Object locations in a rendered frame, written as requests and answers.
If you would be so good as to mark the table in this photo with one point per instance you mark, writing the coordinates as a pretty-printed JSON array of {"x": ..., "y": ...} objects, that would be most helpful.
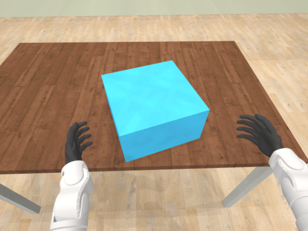
[{"x": 46, "y": 87}]

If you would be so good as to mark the robot right hand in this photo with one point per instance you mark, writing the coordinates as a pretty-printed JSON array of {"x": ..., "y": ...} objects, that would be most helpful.
[{"x": 264, "y": 133}]

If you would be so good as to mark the robot left hand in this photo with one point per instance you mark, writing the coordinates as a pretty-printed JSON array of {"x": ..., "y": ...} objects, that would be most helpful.
[{"x": 73, "y": 150}]

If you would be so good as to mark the carton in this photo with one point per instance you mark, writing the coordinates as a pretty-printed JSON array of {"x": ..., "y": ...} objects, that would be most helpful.
[{"x": 154, "y": 108}]

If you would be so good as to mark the left robot forearm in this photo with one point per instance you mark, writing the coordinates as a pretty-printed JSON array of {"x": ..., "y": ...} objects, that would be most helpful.
[{"x": 71, "y": 207}]

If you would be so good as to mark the right robot forearm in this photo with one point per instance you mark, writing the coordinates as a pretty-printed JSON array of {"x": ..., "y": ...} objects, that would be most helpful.
[{"x": 292, "y": 173}]

